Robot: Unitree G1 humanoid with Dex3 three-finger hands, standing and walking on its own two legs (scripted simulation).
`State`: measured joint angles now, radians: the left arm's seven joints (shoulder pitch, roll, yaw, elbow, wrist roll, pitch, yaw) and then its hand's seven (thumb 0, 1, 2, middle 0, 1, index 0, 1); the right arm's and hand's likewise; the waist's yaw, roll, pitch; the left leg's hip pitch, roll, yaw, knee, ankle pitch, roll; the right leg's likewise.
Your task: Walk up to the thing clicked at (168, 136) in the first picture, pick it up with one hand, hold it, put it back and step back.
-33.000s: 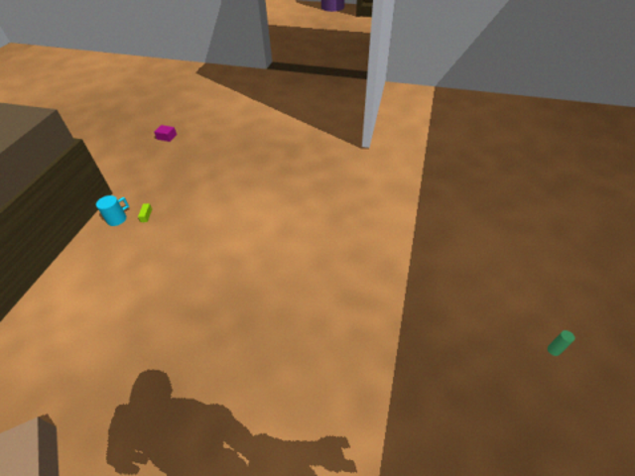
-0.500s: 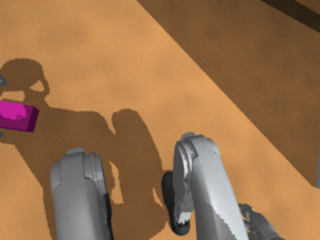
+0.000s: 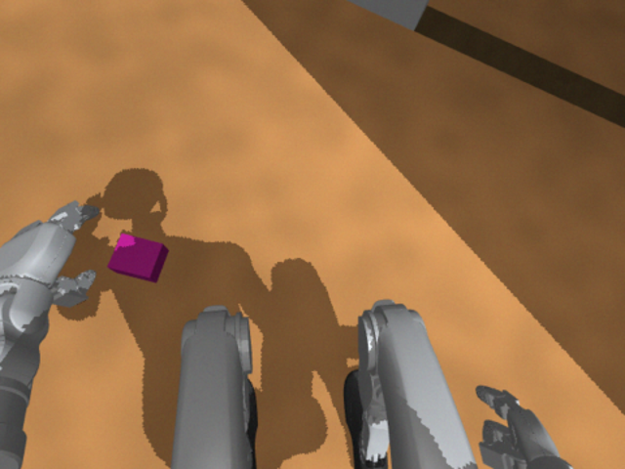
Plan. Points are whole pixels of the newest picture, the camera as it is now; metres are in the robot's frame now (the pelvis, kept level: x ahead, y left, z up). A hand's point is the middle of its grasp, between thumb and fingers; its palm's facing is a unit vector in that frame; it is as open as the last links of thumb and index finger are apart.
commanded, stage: home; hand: left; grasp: from above
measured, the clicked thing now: (139, 258) +0.46 +0.35 -0.39
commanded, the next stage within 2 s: none
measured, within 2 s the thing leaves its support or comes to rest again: neither
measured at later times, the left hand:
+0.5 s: hand (29, 365) +0.25 +0.23 +0.12, palm faces +0.05 -0.93 -0.37, open 7.6 cm
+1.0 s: hand out of the picture +0.22 +0.20 +0.25, palm faces +0.19 -0.96 -0.20, open 7.4 cm
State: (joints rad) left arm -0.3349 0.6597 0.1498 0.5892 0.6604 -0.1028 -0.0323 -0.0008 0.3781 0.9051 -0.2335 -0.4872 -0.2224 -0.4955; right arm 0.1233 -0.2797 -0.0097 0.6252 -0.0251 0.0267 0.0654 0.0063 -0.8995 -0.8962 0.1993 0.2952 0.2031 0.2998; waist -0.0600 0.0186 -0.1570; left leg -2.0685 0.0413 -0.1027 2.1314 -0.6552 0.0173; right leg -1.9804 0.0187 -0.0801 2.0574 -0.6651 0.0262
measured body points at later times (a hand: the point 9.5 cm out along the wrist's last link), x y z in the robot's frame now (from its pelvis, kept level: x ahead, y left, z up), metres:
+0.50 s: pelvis +0.04 -0.01 +0.20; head +0.13 +0.02 +0.64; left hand +0.24 +0.28 +0.14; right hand +0.24 -0.23 +0.11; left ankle +0.09 +0.12 -0.38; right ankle +0.10 -0.13 -0.38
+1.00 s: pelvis +0.08 +0.00 +0.30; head +0.09 +0.00 +0.75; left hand +0.21 +0.25 +0.27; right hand +0.27 -0.22 +0.23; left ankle +0.08 +0.12 -0.39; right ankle +0.10 -0.13 -0.39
